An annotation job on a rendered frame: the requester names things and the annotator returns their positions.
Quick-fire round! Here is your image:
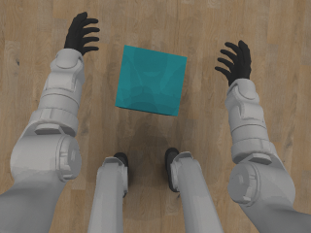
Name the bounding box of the robot right forearm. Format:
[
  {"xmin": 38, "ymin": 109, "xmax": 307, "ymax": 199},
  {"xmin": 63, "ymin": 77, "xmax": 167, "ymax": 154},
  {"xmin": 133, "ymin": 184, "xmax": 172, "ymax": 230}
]
[{"xmin": 225, "ymin": 78, "xmax": 295, "ymax": 196}]

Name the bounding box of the robot left thigh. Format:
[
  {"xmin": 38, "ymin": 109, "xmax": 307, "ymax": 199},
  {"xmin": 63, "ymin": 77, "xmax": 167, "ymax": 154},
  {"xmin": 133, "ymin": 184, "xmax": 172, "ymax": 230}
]
[{"xmin": 87, "ymin": 162, "xmax": 128, "ymax": 233}]

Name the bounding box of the right robot upper arm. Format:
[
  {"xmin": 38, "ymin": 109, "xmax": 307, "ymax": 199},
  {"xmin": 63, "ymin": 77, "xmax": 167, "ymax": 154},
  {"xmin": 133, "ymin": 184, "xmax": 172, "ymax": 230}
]
[{"xmin": 227, "ymin": 161, "xmax": 311, "ymax": 233}]

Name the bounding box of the robot right foot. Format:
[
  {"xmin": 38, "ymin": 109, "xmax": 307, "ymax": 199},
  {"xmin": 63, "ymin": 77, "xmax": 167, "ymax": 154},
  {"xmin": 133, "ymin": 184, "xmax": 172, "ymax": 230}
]
[{"xmin": 164, "ymin": 148, "xmax": 179, "ymax": 193}]

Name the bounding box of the left robot hand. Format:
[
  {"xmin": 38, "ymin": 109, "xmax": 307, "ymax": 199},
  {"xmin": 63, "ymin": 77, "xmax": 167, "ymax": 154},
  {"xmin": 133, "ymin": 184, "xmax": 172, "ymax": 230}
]
[{"xmin": 64, "ymin": 12, "xmax": 100, "ymax": 55}]

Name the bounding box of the right robot hand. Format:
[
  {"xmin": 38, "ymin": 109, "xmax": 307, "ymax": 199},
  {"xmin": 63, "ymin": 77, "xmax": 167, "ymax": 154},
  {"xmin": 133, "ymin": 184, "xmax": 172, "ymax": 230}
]
[{"xmin": 215, "ymin": 40, "xmax": 252, "ymax": 86}]

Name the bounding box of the robot left forearm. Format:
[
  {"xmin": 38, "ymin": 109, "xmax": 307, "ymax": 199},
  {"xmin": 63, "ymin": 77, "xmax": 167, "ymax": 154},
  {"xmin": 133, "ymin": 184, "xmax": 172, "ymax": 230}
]
[{"xmin": 10, "ymin": 48, "xmax": 86, "ymax": 177}]

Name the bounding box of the left robot upper arm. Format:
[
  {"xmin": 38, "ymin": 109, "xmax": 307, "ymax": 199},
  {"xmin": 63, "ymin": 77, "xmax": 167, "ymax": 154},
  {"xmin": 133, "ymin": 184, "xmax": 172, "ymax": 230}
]
[{"xmin": 0, "ymin": 134, "xmax": 82, "ymax": 233}]

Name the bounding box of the carton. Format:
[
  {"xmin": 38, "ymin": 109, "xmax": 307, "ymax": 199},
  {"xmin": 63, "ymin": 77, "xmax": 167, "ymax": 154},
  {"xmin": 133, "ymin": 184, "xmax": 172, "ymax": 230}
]
[{"xmin": 115, "ymin": 45, "xmax": 188, "ymax": 117}]

